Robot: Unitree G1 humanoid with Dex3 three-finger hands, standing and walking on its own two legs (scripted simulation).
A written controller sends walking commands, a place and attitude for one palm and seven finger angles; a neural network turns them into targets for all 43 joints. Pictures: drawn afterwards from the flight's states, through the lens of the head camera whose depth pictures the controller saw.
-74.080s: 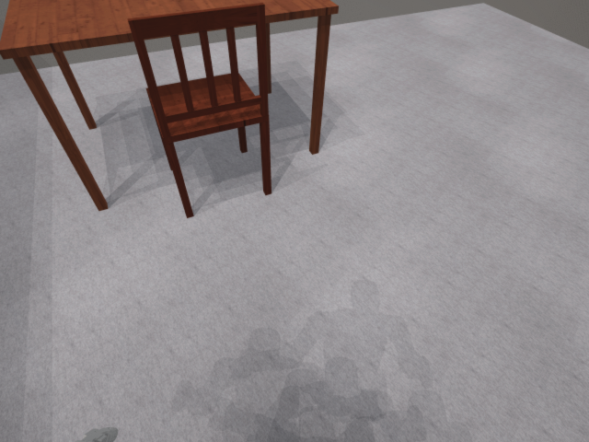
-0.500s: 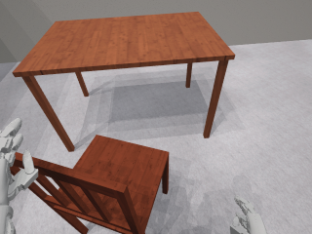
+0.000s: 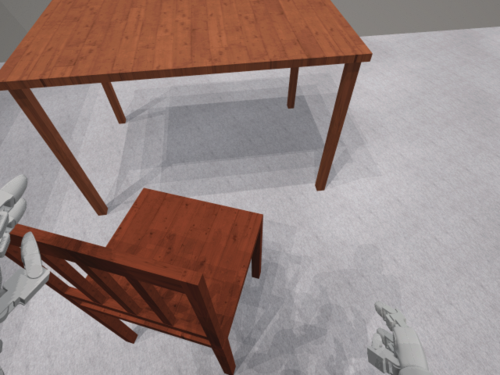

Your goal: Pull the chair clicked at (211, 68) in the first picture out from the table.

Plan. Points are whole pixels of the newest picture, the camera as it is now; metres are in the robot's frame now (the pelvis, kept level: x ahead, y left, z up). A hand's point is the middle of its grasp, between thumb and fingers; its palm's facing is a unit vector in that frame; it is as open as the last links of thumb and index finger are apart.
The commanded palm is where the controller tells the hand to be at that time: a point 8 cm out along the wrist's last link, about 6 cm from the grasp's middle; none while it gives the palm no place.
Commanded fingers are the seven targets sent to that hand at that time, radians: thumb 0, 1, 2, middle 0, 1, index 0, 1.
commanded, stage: step back with the hand held close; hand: left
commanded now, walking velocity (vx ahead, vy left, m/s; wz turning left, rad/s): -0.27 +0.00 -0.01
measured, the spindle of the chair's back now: (113, 289) +0.28 +0.30 -0.11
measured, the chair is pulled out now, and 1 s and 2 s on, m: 0.50 0.50 0.50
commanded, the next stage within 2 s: stop stepping back and stand still in 1.12 s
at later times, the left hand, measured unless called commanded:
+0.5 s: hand out of the picture +0.13 +0.27 +0.15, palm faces +0.44 -0.79 -0.43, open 7.4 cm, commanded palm +0.07 +0.31 +0.17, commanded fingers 0.00 0.90 0.90 -0.20 -0.30 -0.20 -0.30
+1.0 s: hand out of the picture +0.09 +0.28 +0.16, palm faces +0.39 -0.78 -0.48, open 7.4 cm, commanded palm +0.02 +0.33 +0.17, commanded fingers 0.00 0.90 0.90 -0.20 -0.30 -0.20 -0.30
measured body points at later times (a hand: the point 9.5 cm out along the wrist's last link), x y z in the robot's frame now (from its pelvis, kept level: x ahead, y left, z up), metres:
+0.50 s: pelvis -0.06 +0.01 -0.01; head -0.04 +0.03 +0.43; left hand +0.10 +0.31 +0.17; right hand +0.11 -0.23 -0.09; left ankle +0.01 +0.11 -0.74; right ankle +0.01 -0.13 -0.74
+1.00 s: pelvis -0.12 +0.02 -0.02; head -0.08 +0.06 +0.43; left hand +0.06 +0.32 +0.19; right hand +0.07 -0.22 -0.08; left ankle +0.01 +0.11 -0.74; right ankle -0.08 -0.13 -0.73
